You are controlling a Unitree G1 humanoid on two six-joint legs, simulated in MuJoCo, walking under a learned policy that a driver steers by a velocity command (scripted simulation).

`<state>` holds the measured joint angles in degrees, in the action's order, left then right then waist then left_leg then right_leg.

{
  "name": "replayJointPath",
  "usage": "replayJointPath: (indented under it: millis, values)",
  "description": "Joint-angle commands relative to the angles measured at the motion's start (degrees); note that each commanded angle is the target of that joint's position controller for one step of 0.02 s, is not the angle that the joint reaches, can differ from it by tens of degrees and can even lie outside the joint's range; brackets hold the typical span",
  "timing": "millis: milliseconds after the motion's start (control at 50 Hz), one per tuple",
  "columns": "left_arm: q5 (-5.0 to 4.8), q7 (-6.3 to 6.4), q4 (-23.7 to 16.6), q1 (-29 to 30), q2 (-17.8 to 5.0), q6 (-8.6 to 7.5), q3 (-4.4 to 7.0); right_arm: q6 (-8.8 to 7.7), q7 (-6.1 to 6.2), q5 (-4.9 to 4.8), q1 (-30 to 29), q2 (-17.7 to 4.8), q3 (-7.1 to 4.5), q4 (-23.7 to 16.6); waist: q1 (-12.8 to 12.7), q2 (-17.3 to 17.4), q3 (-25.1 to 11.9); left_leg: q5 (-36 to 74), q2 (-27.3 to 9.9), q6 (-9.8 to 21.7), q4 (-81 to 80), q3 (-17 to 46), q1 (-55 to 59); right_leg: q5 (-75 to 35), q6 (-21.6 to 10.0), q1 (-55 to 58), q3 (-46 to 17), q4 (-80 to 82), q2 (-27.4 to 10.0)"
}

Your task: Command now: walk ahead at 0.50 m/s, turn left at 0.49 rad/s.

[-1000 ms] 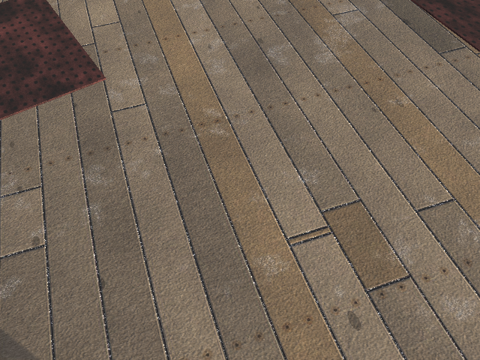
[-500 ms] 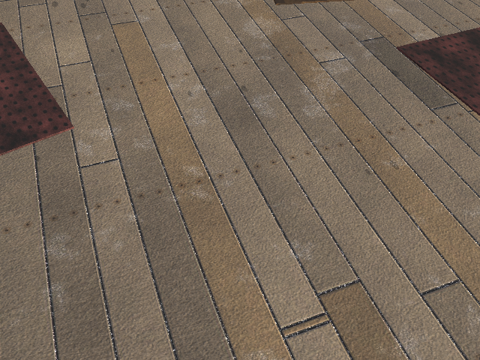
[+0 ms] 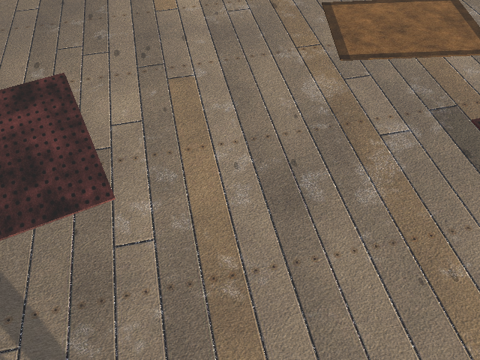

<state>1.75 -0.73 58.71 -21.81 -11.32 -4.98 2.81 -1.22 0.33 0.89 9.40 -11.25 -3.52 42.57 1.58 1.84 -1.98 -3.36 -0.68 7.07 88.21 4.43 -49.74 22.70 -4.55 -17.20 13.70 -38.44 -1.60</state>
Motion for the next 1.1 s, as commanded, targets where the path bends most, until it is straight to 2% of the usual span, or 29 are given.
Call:
replayJointPath:
  millis: [20, 40, 80, 120, 160, 240, 280, 300, 320, 340, 360, 380, 400, 440, 460, 520, 600, 720, 780, 820, 840, 860, 880, 900, 920, 940, 980, 1020, 1100]
  values:
    - [-0.94, 0.70, -5.3, 4.8, -1.9, -2.94, -0.18, 0.65, -0.81, 0.24, 3.0, -1.5, -0.47, -1.3, 2.3, -4.8, 5.8, 7.5, 0.8, -1.0, -15.2, -2.9, 5.1, -25.9, 1.8, -4.1, -4.1, 26.5, -8.6]
    - [-1.38, 1.07, -5.1, 2.8, -3.6, -3.49, 0.31, 0.69, -1.39, 0.38, 1.5, -1.6, -0.67, -1.8, 1.4, -5.9, 4.6, 9.6, 1.0, -1.1, -20.5, -5.5, 5.6, -31.7, 1.8, 0.5, -2.5, 26.5, -8.2]
    - [-1.54, 1.84, -5.7, 0.3, -4.1, -3.42, 0.41, 0.40, -2.06, -0.12, -1.6, -0.9, -0.45, -1.9, -0.2, -5.3, 2.7, 10.2, 1.0, -1.3, -30.8, -9.9, 8.1, -33.6, 1.5, 8.0, 0.2, 27.5, -7.2]
    - [-1.13, 2.64, -6.6, -2.0, -4.8, -2.90, 0.61, 0.59, -2.77, -0.25, -5.5, 0.0, 0.04, -2.5, -2.4, -7.1, 3.9, 8.0, 0.7, -1.5, -41.7, -12.4, 10.6, -35.5, 1.1, 14.1, 1.1, 29.0, -8.3]
    - [-0.89, 3.38, -6.8, -3.1, -6.5, -2.52, 1.07, 0.82, -3.14, -0.06, -7.1, -0.5, -0.04, -3.1, -2.9, -8.5, 4.7, 5.6, 1.3, -0.9, -49.6, -14.0, 14.4, -48.3, 1.2, 20.1, 2.5, 27.2, -10.8]
    - [-0.62, 4.23, -7.6, -4.3, -9.5, 0.39, 2.46, 1.15, -2.95, 0.56, -1.6, -4.9, -1.68, -2.0, -0.2, -11.1, 1.6, -7.3, 5.4, 3.1, -54.1, -15.9, 21.1, -73.3, 0.6, 30.9, 3.4, 13.5, -14.5]
    - [-0.35, 3.70, -8.5, -3.8, -11.7, 1.84, 3.25, 0.31, -2.31, 0.91, 6.9, -7.1, -2.96, 0.5, 3.6, -9.2, -1.4, -12.8, 7.4, 5.5, -60.2, -13.8, 31.5, -66.6, -0.4, 27.3, 2.8, -3.0, -15.2]
    - [-0.42, 3.35, -9.8, -1.8, -11.5, 1.97, 3.36, -0.24, -1.53, 1.51, 13.4, -9.0, -4.01, 2.6, 7.3, -4.9, -4.2, -14.3, 5.2, 7.0, -62.3, -8.1, 43.4, -53.2, 0.4, 16.7, 2.5, -17.3, -13.8]
    - [-1.63, 2.59, -14.7, -2.3, -4.7, 1.55, 2.12, -0.48, -1.38, 2.48, 13.3, -14.7, -5.40, 1.7, 3.6, 6.9, -6.2, -15.4, -10.9, 15.7, -61.9, 19.5, 62.2, -9.8, 3.6, -12.3, 1.1, -37.3, -3.9]
    - [-1.26, 1.84, -17.7, 3.3, -6.8, 0.54, 2.36, -0.11, -1.69, 0.91, 13.2, -16.0, -5.67, 0.6, 3.8, 3.7, -9.1, -16.7, -16.9, 20.5, -71.7, 40.9, 64.5, 7.3, 4.6, -24.0, -11.7, -47.1, 4.1]
    - [-1.08, 1.21, -19.9, 9.1, -7.3, -0.71, 2.36, -0.04, -1.39, 0.15, 11.6, -14.3, -5.27, 0.1, 4.1, -1.9, -2.5, -11.5, -16.6, 18.4, -74.2, 32.7, 59.3, 1.1, 4.1, -28.6, -16.4, -46.0, -0.2]
    - [-1.52, 1.08, -19.8, 9.0, -7.3, -1.53, 2.02, -0.43, -1.12, -0.40, 9.9, -12.0, -4.42, 0.6, 1.6, -5.3, 0.4, -4.3, -15.0, 15.8, -74.6, 26.4, 52.6, -4.2, 3.9, -25.5, -16.6, -40.9, -2.2]
    - [-1.08, 1.20, -19.2, 8.1, -7.5, -1.42, 2.03, -0.95, -0.86, -0.44, 8.4, -10.2, -3.75, 0.5, -0.7, -7.2, 2.2, 1.9, -12.0, 12.8, -74.7, 20.8, 47.9, -5.8, 4.2, -22.6, -16.5, -36.4, -3.8]
    - [0.67, 1.17, -18.7, 5.0, -6.7, 0.78, 1.59, -2.32, -0.44, -0.84, 7.4, -8.1, -2.63, 0.1, -3.1, -4.5, 1.5, 10.4, -8.3, 10.7, -75.3, 14.5, 42.7, -6.5, 5.7, -17.7, -16.4, -32.1, -5.2]
    - [0.99, 0.88, -18.7, 4.6, -6.5, 1.69, 1.43, -3.01, -0.43, -0.90, 8.4, -8.1, -2.38, 0.4, -3.3, -3.8, 1.2, 13.5, -7.3, 10.2, -75.3, 12.7, 42.4, -6.3, 6.3, -17.7, -15.8, -30.4, -5.4]
    - [1.06, -0.08, -20.0, 9.4, -5.6, 3.05, 0.80, -3.73, -0.24, -0.59, 13.4, -9.2, -2.01, 2.1, -1.4, -1.2, 2.9, 20.9, -4.9, 6.9, -76.4, 8.3, 42.8, -11.8, 6.9, -21.4, -13.2, -22.9, -5.8]
    - [0.46, -0.62, -22.1, 17.6, -5.7, 3.49, 0.28, -3.75, -0.42, -0.84, 18.5, -9.1, -1.26, 3.6, 2.0, 1.6, 3.5, 24.8, -3.9, 2.4, -76.5, 6.1, 48.0, -20.7, 6.3, -24.3, -11.5, -12.0, -4.7]
    - [-0.42, -1.18, -25.5, 27.1, -5.6, 2.62, -0.45, -3.66, 0.49, -0.11, 20.8, -10.4, -0.80, 4.6, 4.4, 2.7, 5.9, 27.6, -6.7, 2.4, -75.7, 6.5, 55.7, -24.1, 3.7, -23.3, -9.7, 2.3, -1.5]
    - [-0.66, -0.65, -24.4, 21.3, -7.3, 2.08, 0.27, -3.90, 0.90, 0.26, 17.3, -12.1, -0.96, 4.6, -0.1, 3.4, 4.5, 41.7, -8.3, 1.4, -71.1, 5.5, 56.0, -18.9, 0.3, -12.5, -9.5, 6.6, 1.9]
    - [-0.69, 0.75, -20.1, 7.1, -9.7, 1.52, 1.60, -3.73, 0.88, 0.77, 15.3, -13.3, -1.25, 4.8, -6.5, 2.9, -2.1, 49.9, -6.8, 0.2, -55.7, 4.0, 55.5, -16.8, -2.1, 2.4, -9.3, 10.2, 4.6]
    - [0.37, 1.51, -17.8, -2.2, -11.7, 1.06, 2.33, -3.82, 0.70, 0.51, 14.7, -12.5, -0.99, 4.1, -10.5, 0.8, -7.5, 37.9, -4.7, -0.1, -42.5, 2.9, 46.9, -16.9, -4.1, 16.6, -14.0, 10.2, -0.7]
    - [2.13, 1.85, -17.7, -7.3, -18.5, 0.91, 4.06, -3.72, 0.23, -1.77, 21.6, -6.7, 0.19, 2.4, -7.9, -12.2, -16.7, 6.7, 4.2, -2.8, -18.6, -1.3, 29.5, -14.4, -11.6, 33.3, -38.9, 10.5, -17.8]
    - [0.21, 0.71, -16.9, -5.3, -15.6, 1.68, 3.62, -3.60, 0.19, -0.76, 23.0, -9.0, -0.09, 3.4, -6.2, -14.4, -18.3, -24.7, 9.4, -2.8, -9.0, 0.9, 20.1, -14.6, -14.9, 33.3, -56.9, 19.8, -21.8]
    - [-0.93, 0.41, -18.0, 1.8, -12.4, 1.96, 2.78, -3.29, 0.11, 0.49, 18.8, -9.7, -0.19, 2.7, -3.2, -7.9, -7.7, -20.3, 4.9, -2.7, -8.0, 2.7, 16.2, -5.7, -13.8, 23.6, -49.8, 21.8, -19.9]
    - [-1.03, 0.20, -18.3, 5.5, -8.6, 1.82, 1.77, -3.32, -0.34, 0.92, 14.4, -9.5, 0.14, 2.0, -2.8, -3.0, -1.7, -17.0, 2.4, -2.7, -11.6, 1.7, 16.1, -4.2, -12.3, 15.5, -42.3, 24.1, -17.6]
    - [-0.70, 0.23, -17.5, 6.2, -7.3, 1.46, 1.23, -3.01, -0.83, 0.98, 12.5, -8.6, 0.32, 1.5, -1.8, -2.5, 1.9, -15.9, 0.5, -2.6, -15.2, 0.8, 16.9, -5.9, -10.5, 10.2, -36.6, 26.2, -14.7]
    - [-0.83, 0.35, -15.7, 5.3, -6.8, 0.49, 0.81, -1.52, -1.69, 1.72, 14.2, -7.1, 0.83, 2.0, 0.3, -4.6, 3.3, -14.8, -1.5, -3.4, -19.5, -0.5, 21.1, -12.4, -8.6, 3.6, -29.3, 28.9, -11.2]
    - [-1.19, -0.01, -14.2, 3.2, -7.9, -0.53, 1.05, -0.91, -2.07, 1.73, 13.9, -6.6, 1.00, 2.1, 0.8, -5.2, 3.1, -12.8, -2.5, -4.0, -22.1, -1.9, 20.4, -17.9, -9.0, 3.1, -25.9, 30.3, -10.2]
    - [-1.48, -0.27, -12.1, -0.2, -8.8, -0.70, 1.17, -0.86, -2.21, 1.55, 3.8, -6.3, 1.53, -0.8, -1.1, -4.8, 5.6, -4.1, -5.6, -5.9, -33.4, -4.1, 13.1, -20.0, -8.5, 6.1, -21.1, 33.3, -8.2]
